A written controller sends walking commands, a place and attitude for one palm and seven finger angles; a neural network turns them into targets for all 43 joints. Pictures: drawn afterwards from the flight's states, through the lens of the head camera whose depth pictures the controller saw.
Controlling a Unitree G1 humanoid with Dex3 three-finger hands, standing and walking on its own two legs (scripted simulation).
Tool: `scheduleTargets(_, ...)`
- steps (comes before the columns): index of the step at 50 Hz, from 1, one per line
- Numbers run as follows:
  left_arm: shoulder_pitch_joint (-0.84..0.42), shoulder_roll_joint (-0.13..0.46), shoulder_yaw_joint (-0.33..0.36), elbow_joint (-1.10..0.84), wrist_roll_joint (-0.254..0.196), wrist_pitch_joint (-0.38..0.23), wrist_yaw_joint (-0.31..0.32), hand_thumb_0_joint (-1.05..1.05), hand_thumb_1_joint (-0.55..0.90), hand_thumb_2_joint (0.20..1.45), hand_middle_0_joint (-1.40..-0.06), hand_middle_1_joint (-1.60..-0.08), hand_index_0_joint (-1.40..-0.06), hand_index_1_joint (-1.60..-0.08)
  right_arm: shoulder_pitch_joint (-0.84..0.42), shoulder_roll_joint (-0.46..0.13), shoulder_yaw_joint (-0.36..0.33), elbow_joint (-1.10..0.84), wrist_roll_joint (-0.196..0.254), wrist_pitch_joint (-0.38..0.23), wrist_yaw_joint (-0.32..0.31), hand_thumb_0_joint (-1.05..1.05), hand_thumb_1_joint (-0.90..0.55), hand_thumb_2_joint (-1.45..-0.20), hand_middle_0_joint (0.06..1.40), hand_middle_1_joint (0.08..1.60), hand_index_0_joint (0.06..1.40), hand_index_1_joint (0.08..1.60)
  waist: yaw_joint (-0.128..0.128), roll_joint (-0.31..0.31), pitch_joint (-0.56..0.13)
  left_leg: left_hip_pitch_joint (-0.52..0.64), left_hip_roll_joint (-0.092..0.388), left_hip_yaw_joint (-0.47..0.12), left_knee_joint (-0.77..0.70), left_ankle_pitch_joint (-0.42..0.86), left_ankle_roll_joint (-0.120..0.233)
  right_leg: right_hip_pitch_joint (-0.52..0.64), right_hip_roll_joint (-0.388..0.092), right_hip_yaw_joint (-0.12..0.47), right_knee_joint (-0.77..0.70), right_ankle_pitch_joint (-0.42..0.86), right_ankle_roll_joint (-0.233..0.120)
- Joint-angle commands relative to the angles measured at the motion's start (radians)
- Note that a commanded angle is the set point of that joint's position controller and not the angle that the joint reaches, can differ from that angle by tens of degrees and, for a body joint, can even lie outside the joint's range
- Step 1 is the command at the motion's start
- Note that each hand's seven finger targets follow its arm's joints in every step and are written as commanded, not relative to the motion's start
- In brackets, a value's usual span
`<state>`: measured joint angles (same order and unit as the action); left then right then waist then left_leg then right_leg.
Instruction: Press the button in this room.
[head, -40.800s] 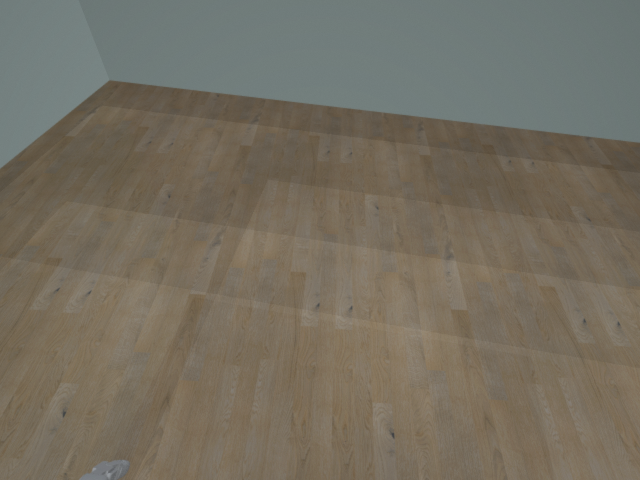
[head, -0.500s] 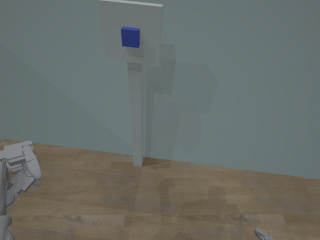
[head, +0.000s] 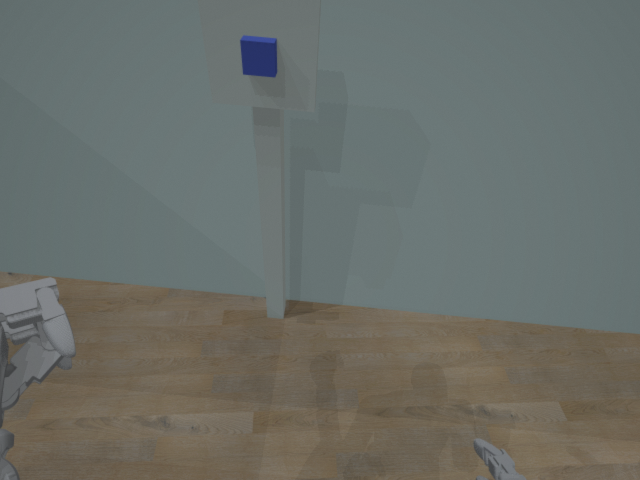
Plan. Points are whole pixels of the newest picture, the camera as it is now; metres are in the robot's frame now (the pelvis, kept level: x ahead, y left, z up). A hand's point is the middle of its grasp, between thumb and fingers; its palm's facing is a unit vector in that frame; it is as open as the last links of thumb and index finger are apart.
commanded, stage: stop stepping back and stand still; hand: left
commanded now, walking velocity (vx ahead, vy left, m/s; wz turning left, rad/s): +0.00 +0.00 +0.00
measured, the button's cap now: (259, 56) +0.78 +0.17 +0.19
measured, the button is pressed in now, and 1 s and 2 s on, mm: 0 0 0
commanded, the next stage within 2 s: let the arm hang, fingers relaxed in 0.36 s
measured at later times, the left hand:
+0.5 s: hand (99, 352) +0.20 +0.23 +0.14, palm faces +0.32 -0.81 -0.48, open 3.1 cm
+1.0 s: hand out of the picture -0.03 +0.22 -0.16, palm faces +0.02 -0.97 -0.26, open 5.1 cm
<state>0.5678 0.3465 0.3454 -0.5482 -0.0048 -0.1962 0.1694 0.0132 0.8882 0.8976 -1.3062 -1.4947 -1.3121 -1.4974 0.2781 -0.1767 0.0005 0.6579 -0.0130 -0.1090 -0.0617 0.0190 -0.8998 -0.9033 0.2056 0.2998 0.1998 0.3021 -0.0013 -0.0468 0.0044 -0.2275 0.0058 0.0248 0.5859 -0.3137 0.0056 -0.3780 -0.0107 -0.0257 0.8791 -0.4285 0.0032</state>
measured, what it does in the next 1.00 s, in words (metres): stands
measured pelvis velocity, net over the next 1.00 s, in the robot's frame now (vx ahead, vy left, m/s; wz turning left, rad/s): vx -0.02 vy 0.00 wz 0.02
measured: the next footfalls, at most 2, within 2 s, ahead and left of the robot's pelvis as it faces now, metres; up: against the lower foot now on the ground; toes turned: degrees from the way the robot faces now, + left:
none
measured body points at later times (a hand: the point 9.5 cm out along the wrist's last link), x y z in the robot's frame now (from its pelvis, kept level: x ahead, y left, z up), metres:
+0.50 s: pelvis +0.01 -0.01 +0.01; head +0.02 -0.02 +0.46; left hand +0.17 +0.27 +0.17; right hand +0.18 -0.26 -0.08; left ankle +0.00 +0.11 -0.73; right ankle +0.03 -0.11 -0.73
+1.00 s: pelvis -0.02 +0.00 +0.01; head -0.01 +0.01 +0.46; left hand -0.03 +0.27 -0.14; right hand -0.02 -0.26 -0.14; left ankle +0.00 +0.11 -0.73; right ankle +0.03 -0.11 -0.73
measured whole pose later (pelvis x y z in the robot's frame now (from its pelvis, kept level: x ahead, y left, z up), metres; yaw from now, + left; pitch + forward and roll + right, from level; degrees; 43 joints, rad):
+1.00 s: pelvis -0.02 +0.00 +0.01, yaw +1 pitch -2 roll -1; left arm 0.28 0.27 0.01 1.07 0.02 0.02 0.00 0.01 0.90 0.90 -0.60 -0.76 -0.61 -0.75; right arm 0.31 -0.25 -0.01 1.04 -0.02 0.03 0.00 0.01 -0.90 -0.90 0.20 0.30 0.20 0.30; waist 0.01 0.00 0.07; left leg -0.23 -0.01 -0.01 0.48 -0.22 0.01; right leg -0.24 -0.01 -0.09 0.43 -0.16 -0.03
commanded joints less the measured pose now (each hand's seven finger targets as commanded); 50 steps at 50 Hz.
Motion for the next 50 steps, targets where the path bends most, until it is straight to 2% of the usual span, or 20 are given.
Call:
scheduleTargets(1, -0.018, 0.180, 0.107, -0.289, 0.007, -0.083, 0.023, 0.000, 0.900, 0.900, -1.300, -1.500, -1.300, -1.500, -0.135, -0.129, -0.032, -0.164, 0.008, -0.098, 0.002, 0.000, -0.900, -0.900, 0.200, 0.300, 0.200, 0.300, 0.001, 0.276, 0.015, -0.078, 0.195, -0.165, -0.275, 0.215, 0.108, 0.092, 0.000, -0.044, -0.208, 0.048, 0.021)
scheduleTargets(4, 0.052, 0.167, 0.120, -0.187, 0.002, -0.089, 0.010, 0.000, 0.900, 0.900, -1.300, -1.500, -1.300, -1.500, -0.125, -0.139, -0.037, -0.164, 0.016, -0.078, 0.010, 0.000, -0.900, -0.900, 0.200, 0.300, 0.200, 0.300, -0.005, 0.202, -0.024, -0.114, 0.142, -0.086, -0.157, 0.264, 0.051, 0.273, 0.003, -0.041, -0.464, 0.247, 0.008)
scheduleTargets(6, 0.069, 0.179, 0.139, -0.138, -0.009, -0.093, 0.004, 0.000, 0.900, 0.900, -1.300, -1.500, -1.300, -1.500, -0.120, -0.130, -0.043, -0.181, 0.020, -0.057, 0.010, 0.000, -0.900, -0.900, 0.200, 0.300, 0.200, 0.300, -0.022, 0.042, -0.050, -0.170, 0.056, -0.024, -0.030, 0.149, 0.003, 0.295, -0.141, 0.177, -0.495, 0.487, -0.063)
scheduleTargets(8, 0.062, 0.180, 0.151, -0.122, -0.030, -0.090, 0.005, 0.000, 0.900, 0.900, -1.300, -1.500, -1.300, -1.500, -0.105, -0.126, -0.054, -0.176, 0.028, -0.040, 0.012, 0.000, -0.900, -0.900, 0.200, 0.300, 0.200, 0.300, -0.023, -0.117, -0.107, -0.138, 0.006, -0.013, 0.072, -0.011, -0.012, 0.272, -0.236, 0.289, -0.558, 0.456, -0.113)
scheduleTargets(9, 0.076, 0.186, 0.156, -0.115, -0.033, -0.088, 0.006, 0.000, 0.900, 0.900, -1.300, -1.500, -1.300, -1.500, -0.120, -0.127, -0.055, -0.183, 0.029, -0.031, 0.010, 0.000, -0.900, -0.900, 0.200, 0.300, 0.200, 0.300, -0.013, -0.147, -0.105, -0.154, 0.006, -0.031, 0.141, -0.080, -0.007, 0.269, -0.261, 0.301, -0.583, 0.437, -0.125)
scheduleTargets(12, 0.102, 0.188, 0.162, -0.137, -0.027, -0.085, 0.007, 0.000, 0.900, 0.900, -1.300, -1.500, -1.300, -1.500, -0.154, -0.110, -0.037, -0.192, 0.027, -0.019, -0.001, 0.000, -0.900, -0.900, 0.200, 0.300, 0.200, 0.300, -0.005, -0.108, -0.085, -0.156, 0.026, -0.050, 0.076, -0.102, 0.006, 0.267, -0.240, 0.230, -0.557, 0.438, -0.121)
scheduleTargets(14, 0.098, 0.180, 0.153, -0.172, -0.026, -0.089, 0.013, 0.000, 0.900, 0.900, -1.300, -1.500, -1.300, -1.500, -0.153, -0.111, -0.032, -0.193, 0.022, -0.020, -0.008, 0.000, -0.900, -0.900, 0.200, 0.300, 0.200, 0.300, -0.014, -0.084, -0.096, -0.065, 0.015, -0.019, -0.098, 0.038, 0.009, 0.259, -0.183, 0.155, -0.517, 0.416, -0.089)
scheduleTargets(18, 0.057, 0.177, 0.116, -0.254, -0.023, -0.098, 0.015, 0.000, 0.900, 0.900, -1.300, -1.500, -1.300, -1.500, -0.166, -0.155, -0.051, -0.206, 0.020, -0.036, -0.018, 0.000, -0.900, -0.900, 0.200, 0.300, 0.200, 0.300, 0.012, 0.117, -0.113, 0.052, 0.132, -0.126, -0.199, 0.347, 0.042, 0.221, -0.057, 0.078, -0.433, 0.363, -0.004)
scheduleTargets(19, 0.075, 0.174, 0.118, -0.218, -0.020, -0.091, 0.014, 0.000, 0.900, 0.900, -1.300, -1.500, -1.300, -1.500, -0.159, -0.153, -0.051, -0.205, 0.024, -0.039, -0.018, 0.000, -0.900, -0.900, 0.200, 0.300, 0.200, 0.300, 0.008, 0.103, -0.092, 0.029, 0.120, -0.101, -0.179, 0.341, 0.038, 0.228, -0.051, 0.083, -0.447, 0.392, -0.003)
scheduleTargets(20, 0.050, 0.179, 0.120, -0.237, -0.018, -0.088, 0.012, 0.000, 0.900, 0.900, -1.300, -1.500, -1.300, -1.500, -0.168, -0.147, -0.047, -0.202, 0.021, -0.041, -0.020, 0.000, -0.900, -0.900, 0.200, 0.300, 0.200, 0.300, 0.004, 0.160, -0.082, 0.014, 0.103, -0.082, -0.179, 0.314, 0.031, 0.225, -0.060, 0.087, -0.448, 0.417, -0.007)
scheduleTargets(22, 0.021, 0.169, 0.107, -0.221, -0.011, -0.091, 0.014, 0.000, 0.900, 0.900, -1.300, -1.500, -1.300, -1.500, -0.155, -0.141, -0.041, -0.197, 0.021, -0.041, -0.018, 0.000, -0.900, -0.900, 0.200, 0.300, 0.200, 0.300, 0.001, 0.138, -0.064, -0.032, 0.088, -0.074, -0.175, 0.273, 0.021, 0.258, -0.065, 0.089, -0.458, 0.431, -0.012)
scheduleTargets(23, -0.094, 0.112, -0.244, 0.625, 0.069, 0.076, -0.141, 0.000, 0.900, 0.900, -1.300, -1.500, -1.300, -1.500, -0.216, -0.348, -0.102, 0.036, 0.012, -0.065, 0.086, 0.000, -0.900, -0.900, 0.200, 0.300, 0.200, 0.300, -0.040, 0.093, 0.007, -0.099, 0.091, -0.069, 0.012, 0.384, 0.017, 0.111, -0.148, 0.036, -0.340, 0.587, -0.042)
scheduleTargets(24, -0.087, 0.098, -0.213, 0.657, 0.044, 0.144, -0.162, 0.000, 0.900, 0.900, -1.263, -1.460, -1.263, -1.460, -0.123, -0.290, -0.099, 0.020, 0.024, 0.001, 0.083, 0.000, -0.900, -0.900, 0.200, 0.300, 0.200, 0.300, -0.028, 0.083, -0.077, -0.021, 0.088, -0.065, -0.002, 0.356, 0.006, 0.087, -0.145, 0.111, -0.374, 0.561, -0.063)
scheduleTargets(27, -0.190, 0.078, -0.232, 0.720, 0.044, 0.163, -0.171, 0.000, 0.900, 0.900, -1.153, -1.340, -1.153, -1.340, -0.099, -0.274, -0.077, -0.003, 0.006, 0.046, 0.076, 0.000, -0.900, -0.900, 0.200, 0.300, 0.200, 0.300, -0.016, -0.023, -0.061, -0.097, 0.108, -0.131, -0.044, 0.224, 0.050, 0.064, -0.111, 0.058, -0.364, 0.311, -0.058)
scheduleTargets(30, -0.302, 0.114, -0.252, 0.893, 0.045, 0.167, -0.172, 0.000, 0.900, 0.900, -1.043, -1.220, -1.043, -1.220, -0.115, -0.286, -0.067, 0.009, -0.005, 0.068, 0.073, 0.000, -0.900, -0.900, 0.200, 0.300, 0.200, 0.300, -0.019, -0.177, -0.063, -0.084, 0.072, -0.133, -0.033, 0.219, 0.047, 0.094, -0.140, 0.094, -0.404, 0.307, -0.088)
scheduleTargets(32, -0.344, 0.114, -0.267, 1.013, 0.037, 0.176, -0.167, 0.000, 0.900, 0.900, -0.970, -1.140, -0.970, -1.140, -0.115, -0.283, -0.058, 0.045, -0.011, 0.081, 0.069, 0.000, -0.900, -0.900, 0.200, 0.300, 0.200, 0.300, -0.019, -0.105, -0.074, -0.046, 0.068, -0.132, -0.063, 0.221, 0.044, 0.098, -0.142, 0.103, -0.415, 0.280, -0.094)
scheduleTargets(36, -0.361, 0.101, -0.292, 1.207, 0.028, 0.192, -0.159, 0.000, 0.900, 0.900, -0.823, -0.980, -0.823, -0.980, -0.148, -0.264, -0.034, 0.109, -0.014, 0.094, 0.066, 0.000, -0.900, -0.900, 0.200, 0.300, 0.200, 0.300, 0.012, 0.130, -0.053, -0.113, 0.098, -0.168, -0.192, 0.148, 0.048, 0.212, -0.086, 0.069, -0.431, 0.180, -0.050)
scheduleTargets(39, -0.358, 0.092, -0.299, 1.326, 0.024, 0.192, -0.159, 0.000, 0.900, 0.900, -0.713, -0.860, -0.713, -0.860, -0.119, -0.235, -0.028, 0.172, -0.013, 0.104, 0.062, 0.000, -0.900, -0.900, 0.200, 0.300, 0.200, 0.300, 0.010, 0.185, -0.025, -0.123, 0.073, -0.143, -0.228, -0.015, 0.033, 0.216, -0.096, 0.093, -0.495, 0.075, -0.060)
scheduleTargets(43, -0.351, 0.086, -0.296, 1.442, 0.021, 0.188, -0.158, 0.000, 0.900, 0.900, -0.567, -0.700, -0.567, -0.700, -0.059, -0.225, -0.034, 0.246, -0.013, 0.111, 0.054, 0.000, -0.900, -0.900, 0.200, 0.300, 0.200, 0.300, 0.007, 0.208, -0.004, -0.117, 0.073, -0.141, -0.255, -0.094, 0.033, 0.215, -0.097, 0.094, -0.540, 0.041, -0.067)
scheduleTargets(50, -0.356, 0.087, -0.292, 1.565, 0.019, 0.183, -0.157, 0.000, 0.900, 0.900, -0.310, -0.420, -0.310, -0.420, 0.008, -0.237, -0.050, 0.333, -0.007, 0.110, 0.046, 0.000, -0.900, -0.900, 0.200, 0.300, 0.200, 0.300, -0.002, 0.056, 0.056, -0.065, 0.082, -0.137, -0.258, -0.064, 0.041, 0.156, -0.103, 0.092, -0.591, 0.011, -0.071)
